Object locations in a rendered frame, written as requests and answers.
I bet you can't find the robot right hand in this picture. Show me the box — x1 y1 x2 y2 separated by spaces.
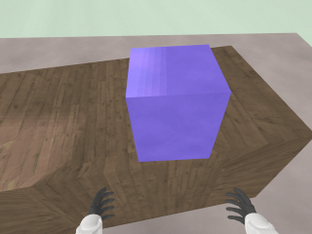
224 187 256 225

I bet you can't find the robot right forearm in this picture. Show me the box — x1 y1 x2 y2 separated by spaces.
245 213 279 234

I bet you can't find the pedestal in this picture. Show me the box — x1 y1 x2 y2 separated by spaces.
0 45 312 234

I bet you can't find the robot left forearm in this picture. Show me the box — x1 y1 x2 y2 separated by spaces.
76 214 102 234

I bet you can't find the carton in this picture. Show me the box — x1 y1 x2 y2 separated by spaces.
126 44 231 162

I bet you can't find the robot left hand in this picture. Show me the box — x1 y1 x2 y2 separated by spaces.
88 187 115 221

